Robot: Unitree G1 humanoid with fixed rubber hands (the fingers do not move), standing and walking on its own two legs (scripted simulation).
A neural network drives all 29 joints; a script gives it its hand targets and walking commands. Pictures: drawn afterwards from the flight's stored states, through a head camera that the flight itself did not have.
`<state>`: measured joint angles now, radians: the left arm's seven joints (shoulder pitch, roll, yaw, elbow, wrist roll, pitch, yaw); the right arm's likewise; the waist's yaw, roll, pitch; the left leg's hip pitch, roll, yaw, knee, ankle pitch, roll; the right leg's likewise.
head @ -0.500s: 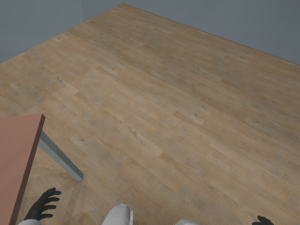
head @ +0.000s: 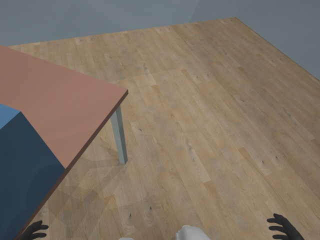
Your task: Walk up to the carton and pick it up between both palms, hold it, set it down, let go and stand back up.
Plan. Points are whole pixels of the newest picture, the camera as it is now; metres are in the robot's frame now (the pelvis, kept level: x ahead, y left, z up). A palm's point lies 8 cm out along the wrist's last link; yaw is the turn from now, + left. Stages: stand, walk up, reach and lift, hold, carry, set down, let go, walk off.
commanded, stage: walk up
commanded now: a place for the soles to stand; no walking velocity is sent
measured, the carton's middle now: out of the picture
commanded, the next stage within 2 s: none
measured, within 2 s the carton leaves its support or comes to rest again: neither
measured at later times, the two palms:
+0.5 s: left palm out of the picture -0.09 +0.32 -0.07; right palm (235, 184) +0.28 -0.23 -0.08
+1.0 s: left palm out of the picture -0.06 +0.25 -0.06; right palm (205, 150) +0.40 -0.17 -0.11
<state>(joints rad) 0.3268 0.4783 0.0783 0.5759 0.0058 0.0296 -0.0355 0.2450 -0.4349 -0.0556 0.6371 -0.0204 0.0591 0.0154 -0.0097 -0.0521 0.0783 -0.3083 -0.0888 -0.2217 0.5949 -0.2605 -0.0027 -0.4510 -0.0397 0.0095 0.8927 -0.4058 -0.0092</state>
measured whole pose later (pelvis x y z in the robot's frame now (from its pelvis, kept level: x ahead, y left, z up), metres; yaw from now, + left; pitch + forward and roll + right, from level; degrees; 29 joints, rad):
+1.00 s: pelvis +0.08 -0.04 -0.02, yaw +49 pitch -5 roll +1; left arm 0.27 0.42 0.01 0.51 0.01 0.01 0.00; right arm 0.22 -0.48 -0.03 0.67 -0.01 0.08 -0.03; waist 0.01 0.05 0.16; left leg -0.47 -0.08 -0.14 1.23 -0.54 -0.04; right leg -0.36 -0.12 -0.13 0.77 -0.32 -0.01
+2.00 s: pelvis +0.06 -0.02 +0.01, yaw +68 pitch -3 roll +0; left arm 0.18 0.44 0.03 0.82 -0.02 0.00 -0.01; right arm 0.12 -0.37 -0.01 0.93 0.02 0.02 0.01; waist 0.03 0.00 0.06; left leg -0.17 -0.05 -0.14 0.49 -0.26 0.00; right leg -0.16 -0.11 -0.12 0.48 -0.25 0.04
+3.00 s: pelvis +0.09 +0.01 +0.01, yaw +75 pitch -2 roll +1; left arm 0.18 0.41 0.07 0.92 0.00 0.01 0.00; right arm 0.15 -0.34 -0.04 0.99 0.00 0.01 -0.03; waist 0.01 -0.04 0.08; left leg -0.16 -0.08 -0.20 0.50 -0.31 0.00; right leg -0.14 -0.07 -0.07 0.53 -0.35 -0.02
